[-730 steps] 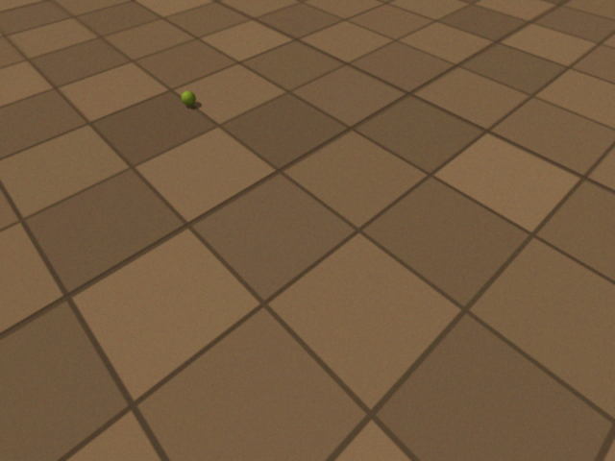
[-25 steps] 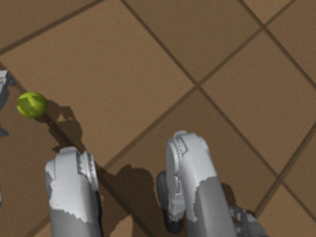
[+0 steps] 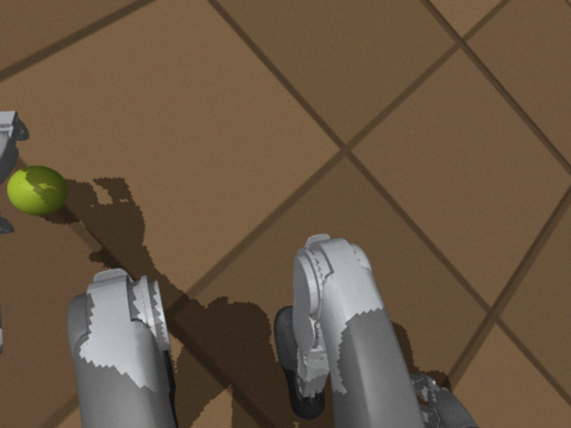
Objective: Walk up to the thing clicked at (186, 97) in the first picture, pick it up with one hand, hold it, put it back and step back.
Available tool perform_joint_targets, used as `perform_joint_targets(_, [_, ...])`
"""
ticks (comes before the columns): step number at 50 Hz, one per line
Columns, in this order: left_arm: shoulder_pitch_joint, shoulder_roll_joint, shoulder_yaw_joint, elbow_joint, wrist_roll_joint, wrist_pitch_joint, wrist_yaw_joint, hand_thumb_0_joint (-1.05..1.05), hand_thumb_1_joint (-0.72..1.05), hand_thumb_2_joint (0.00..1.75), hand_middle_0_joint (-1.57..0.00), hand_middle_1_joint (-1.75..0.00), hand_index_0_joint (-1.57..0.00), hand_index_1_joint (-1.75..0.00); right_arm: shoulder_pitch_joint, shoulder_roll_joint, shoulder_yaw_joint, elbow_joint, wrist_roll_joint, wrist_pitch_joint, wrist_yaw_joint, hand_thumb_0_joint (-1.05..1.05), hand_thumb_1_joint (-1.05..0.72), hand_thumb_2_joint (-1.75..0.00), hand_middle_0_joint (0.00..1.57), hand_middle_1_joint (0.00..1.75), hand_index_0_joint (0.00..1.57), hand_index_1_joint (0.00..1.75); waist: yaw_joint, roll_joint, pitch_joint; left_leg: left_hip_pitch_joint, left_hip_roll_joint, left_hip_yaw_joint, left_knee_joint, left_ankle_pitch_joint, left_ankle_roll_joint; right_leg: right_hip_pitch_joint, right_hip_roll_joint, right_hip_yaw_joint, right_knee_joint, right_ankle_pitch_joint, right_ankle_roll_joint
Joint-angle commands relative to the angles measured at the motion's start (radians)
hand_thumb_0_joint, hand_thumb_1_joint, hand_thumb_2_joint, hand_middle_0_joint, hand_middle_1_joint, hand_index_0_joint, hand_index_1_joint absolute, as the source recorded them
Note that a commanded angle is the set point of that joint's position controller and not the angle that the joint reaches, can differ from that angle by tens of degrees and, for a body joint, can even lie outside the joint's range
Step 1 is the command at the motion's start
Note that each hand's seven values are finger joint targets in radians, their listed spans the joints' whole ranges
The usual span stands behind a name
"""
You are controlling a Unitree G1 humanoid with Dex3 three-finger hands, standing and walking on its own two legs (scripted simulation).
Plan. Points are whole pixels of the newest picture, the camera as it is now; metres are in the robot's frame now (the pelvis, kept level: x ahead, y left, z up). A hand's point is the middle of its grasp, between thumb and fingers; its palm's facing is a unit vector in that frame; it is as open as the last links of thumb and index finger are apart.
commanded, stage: approach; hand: left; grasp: from above
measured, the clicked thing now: (38, 190) +0.48 +0.30 -0.28
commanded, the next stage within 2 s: close in in 0.14 s
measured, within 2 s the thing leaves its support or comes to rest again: neither
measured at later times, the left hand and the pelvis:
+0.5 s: hand (9, 192) +0.45 +0.31 -0.18, palm faces -0.51 -0.10 -0.86, open 14.1 cm; pelvis +0.00 +0.00 -0.01, yaw -1 degrees
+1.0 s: hand (36, 192) +0.46 +0.29 -0.24, palm faces -0.44 -0.12 -0.89, open 13.5 cm; pelvis +0.00 +0.00 -0.02, yaw -3 degrees
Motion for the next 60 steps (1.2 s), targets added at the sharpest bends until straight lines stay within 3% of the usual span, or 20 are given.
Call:
perform_joint_targets(1, [-0.404, 0.203, 0.026, -0.112, 0.013, 0.019, 0.086, 0.00, -0.54, 1.02, -0.08, -1.04, -0.07, -1.04, 0.237, -0.262, -0.057, -0.002, -0.016, -0.012, -0.013, 0.00, -0.89, -0.89, 0.20, 0.30, 0.20, 0.30, -0.066, 0.363, -0.652, 0.568, -0.008, 0.102, -0.229, 0.162, 0.034, 0.257, 0.040, -0.106, -0.232, 0.234, -0.074])
perform_joint_targets(3, [-0.358, 0.207, 0.038, -0.068, 0.017, 0.051, 0.106, 0.00, -0.54, 1.02, -0.08, -1.03, -0.08, -1.03, 0.225, -0.261, -0.051, -0.013, -0.015, -0.012, -0.011, 0.00, -0.89, -0.89, 0.20, 0.30, 0.20, 0.30, -0.039, 0.396, -0.669, 0.591, -0.007, 0.108, -0.241, 0.177, 0.030, 0.260, 0.040, -0.106, -0.224, 0.246, -0.078])
perform_joint_targets(6, [-0.328, 0.211, 0.058, 0.001, 0.020, 0.104, 0.124, 0.00, -0.55, 1.02, -0.08, -1.03, -0.07, -1.03, 0.218, -0.261, -0.040, -0.032, -0.022, -0.014, -0.003, 0.00, -0.89, -0.89, 0.20, 0.30, 0.20, 0.30, -0.049, 0.377, -0.629, 0.560, -0.008, 0.111, -0.237, 0.176, 0.034, 0.255, 0.040, -0.107, -0.209, 0.254, -0.079])
perform_joint_targets(9, [-0.304, 0.271, 0.099, -0.060, 0.002, 0.139, 0.128, 0.00, -0.54, 1.03, -0.08, -1.04, -0.08, -1.04, 0.200, -0.264, -0.035, -0.057, -0.012, -0.012, 0.003, 0.00, -0.89, -0.89, 0.20, 0.30, 0.20, 0.30, -0.007, 0.407, -0.704, 0.566, -0.008, 0.123, -0.238, 0.204, 0.039, 0.303, 0.044, -0.096, -0.209, 0.278, -0.080])
perform_joint_targets(11, [-0.256, 0.264, 0.094, -0.027, -0.012, 0.161, 0.115, 0.00, -0.54, 1.06, -0.10, -1.04, -0.09, -1.05, 0.198, -0.260, -0.032, -0.065, -0.006, -0.012, 0.010, 0.00, -0.90, -0.89, 0.20, 0.30, 0.20, 0.30, -0.017, 0.333, -0.663, 0.494, -0.008, 0.131, -0.218, 0.182, 0.055, 0.333, 0.048, -0.085, -0.224, 0.269, -0.070])
perform_joint_targets(14, [-0.242, 0.297, 0.116, -0.096, -0.059, 0.163, 0.081, 0.00, -0.57, 1.00, -0.06, -1.03, -0.07, -1.03, 0.191, -0.254, -0.038, -0.066, 0.007, -0.013, 0.009, 0.00, -0.90, -0.90, 0.20, 0.30, 0.20, 0.30, 0.010, 0.294, -0.675, 0.426, -0.007, 0.137, -0.220, 0.136, 0.063, 0.375, 0.050, -0.065, -0.244, 0.220, -0.065])
perform_joint_targets(17, [-0.243, 0.222, 0.066, -0.077, -0.078, 0.143, 0.029, 0.00, -0.56, 0.99, -0.06, -1.04, -0.07, -1.02, 0.201, -0.248, -0.040, -0.053, 0.007, -0.015, 0.007, 0.00, -0.90, -0.89, 0.20, 0.30, 0.20, 0.30, -0.044, 0.242, -0.607, 0.388, -0.006, 0.122, -0.209, 0.088, 0.064, 0.359, 0.053, -0.068, -0.251, 0.171, -0.064])
perform_joint_targets(24, [-0.287, 0.205, 0.039, -0.120, -0.070, 0.028, -0.008, 0.00, -0.53, 1.02, -0.07, -1.07, -0.09, -1.05, 0.243, -0.263, -0.045, -0.026, -0.003, -0.028, 0.003, 0.00, -0.90, -0.90, 0.20, 0.30, 0.20, 0.30, -0.064, 0.279, -0.583, 0.459, -0.010, 0.097, -0.201, 0.103, 0.043, 0.319, 0.045, -0.102, -0.234, 0.179, -0.069])
perform_joint_targets(27, [-0.314, 0.216, 0.035, -0.123, -0.047, -0.012, 0.026, 0.00, -0.52, 1.03, -0.08, -1.07, -0.09, -1.05, 0.240, -0.271, -0.041, -0.023, -0.013, -0.029, 0.003, 0.00, -0.90, -0.90, 0.20, 0.30, 0.20, 0.30, -0.075, 0.314, -0.588, 0.502, -0.005, 0.087, -0.188, 0.117, 0.035, 0.288, 0.045, -0.117, -0.220, 0.194, -0.072])
perform_joint_targets(30, [-0.279, 0.247, 0.068, -0.115, -0.012, -0.025, 0.079, 0.00, -0.48, 1.05, -0.09, -1.10, -0.11, -1.08, 0.233, -0.269, -0.040, -0.021, -0.021, -0.028, 0.006, 0.00, -0.90, -0.90, 0.20, 0.30, 0.20, 0.30, -0.045, 0.363, -0.626, 0.538, -0.006, 0.093, -0.194, 0.155, 0.029, 0.289, 0.047, -0.121, -0.199, 0.223, -0.075])
perform_joint_targets(33, [-0.329, 0.204, 0.043, -0.031, 0.015, -0.007, 0.124, 0.00, -0.48, 1.02, -0.07, -1.09, -0.09, -1.07, 0.223, -0.271, -0.030, -0.015, -0.043, -0.039, 0.021, 0.00, -0.90, -0.90, 0.20, 0.30, 0.20, 0.30, -0.101, 0.348, -0.564, 0.531, 0.000, 0.085, -0.177, 0.156, 0.029, 0.237, 0.049, -0.136, -0.179, 0.235, -0.072])
perform_joint_targets(38, [-0.287, 0.273, 0.089, 0.044, 0.044, 0.026, 0.193, 0.00, -0.48, 1.05, -0.08, -1.08, -0.09, -1.08, 0.199, -0.287, -0.009, -0.016, -0.066, -0.055, 0.033, 0.00, -0.89, -0.90, 0.20, 0.30, 0.20, 0.30, -0.074, 0.375, -0.577, 0.533, -0.001, 0.087, -0.174, 0.177, 0.029, 0.262, 0.055, -0.137, -0.169, 0.254, -0.071])
perform_joint_targets(39, [-0.309, 0.255, 0.068, 0.083, 0.044, 0.034, 0.197, 0.00, -0.47, 1.04, -0.08, -1.10, -0.09, -1.08, 0.189, -0.286, -0.003, -0.018, -0.070, -0.063, 0.040, 0.00, -0.89, -0.90, 0.20, 0.30, 0.20, 0.30, -0.101, 0.375, -0.527, 0.496, -0.001, 0.088, -0.165, 0.150, 0.033, 0.241, 0.055, -0.139, -0.162, 0.239, -0.070])
perform_joint_targets(42, [-0.346, 0.276, 0.075, 0.069, 0.032, 0.046, 0.210, 0.00, -0.47, 1.01, -0.07, -1.09, -0.09, -1.07, 0.182, -0.302, 0.006, -0.025, -0.079, -0.081, 0.051, 0.00, -0.90, -0.90, 0.20, 0.30, 0.20, 0.30, -0.111, 0.395, -0.541, 0.515, 0.000, 0.082, -0.163, 0.138, 0.032, 0.246, 0.055, -0.144, -0.158, 0.229, -0.068])
perform_joint_targets(46, [-0.289, 0.328, 0.114, 0.089, 0.019, 0.060, 0.222, 0.00, -0.47, 1.02, -0.07, -1.09, -0.09, -1.07, 0.155, -0.312, 0.014, -0.042, -0.082, -0.098, 0.061, 0.00, -0.90, -0.90, 0.20, 0.30, 0.20, 0.30, -0.086, 0.399, -0.561, 0.504, 0.006, 0.077, -0.151, 0.146, 0.030, 0.279, 0.063, -0.143, -0.148, 0.237, -0.071])
perform_joint_targets(49, [-0.258, 0.359, 0.146, 0.113, 0.016, 0.070, 0.216, 0.00, -0.49, 1.01, -0.07, -1.08, -0.08, -1.06, 0.174, -0.321, 0.018, -0.032, -0.093, -0.100, 0.066, 0.00, -0.90, -0.90, 0.20, 0.30, 0.20, 0.30, -0.102, 0.381, -0.536, 0.482, 0.006, 0.077, -0.139, 0.154, 0.034, 0.289, 0.065, -0.145, -0.143, 0.249, -0.066])
perform_joint_targets(51, [-0.274, 0.325, 0.111, 0.098, -0.003, 0.062, 0.203, 0.00, -0.50, 0.99, -0.06, -1.07, -0.07, -1.05, 0.148, -0.311, 0.031, -0.050, -0.096, -0.107, 0.071, 0.00, -0.90, -0.90, 0.20, 0.30, 0.20, 0.30, -0.108, 0.372, -0.530, 0.455, 0.011, 0.072, -0.126, 0.145, 0.040, 0.300, 0.069, -0.138, -0.152, 0.249, -0.064])
perform_joint_targets(54, [-0.242, 0.392, 0.159, 0.083, -0.010, 0.051, 0.201, 0.00, -0.51, 0.98, -0.06, -1.06, -0.07, -1.04, 0.185, -0.327, 0.031, -0.030, -0.101, -0.103, 0.069, 0.00, -0.90, -0.90, 0.20, 0.30, 0.20, 0.30, -0.105, 0.358, -0.558, 0.452, 0.011, 0.071, -0.111, 0.176, 0.042, 0.348, 0.067, -0.140, -0.151, 0.282, -0.056])
perform_joint_targets(57, [-0.243, 0.369, 0.141, 0.095, -0.011, 0.036, 0.185, 0.00, -0.52, 1.00, -0.06, -1.03, -0.07, -1.03, 0.186, -0.320, 0.042, -0.026, -0.106, -0.107, 0.079, 0.00, -0.90, -0.90, 0.20, 0.30, 0.20, 0.30, -0.130, 0.337, -0.504, 0.438, 0.014, 0.059, -0.100, 0.154, 0.043, 0.324, 0.069, -0.149, -0.142, 0.262, -0.056])
perform_joint_targets(60, [-0.230, 0.393, 0.149, 0.064, -0.017, 0.015, 0.192, 0.00, -0.51, 1.01, -0.07, -1.05, -0.07, -1.04, 0.175, -0.334, 0.039, -0.031, -0.103, -0.109, 0.076, 0.00, -0.90, -0.90, 0.20, 0.30, 0.20, 0.30, -0.108, 0.374, -0.528, 0.467, 0.014, 0.054, -0.110, 0.155, 0.035, 0.327, 0.070, -0.158, -0.140, 0.258, -0.061])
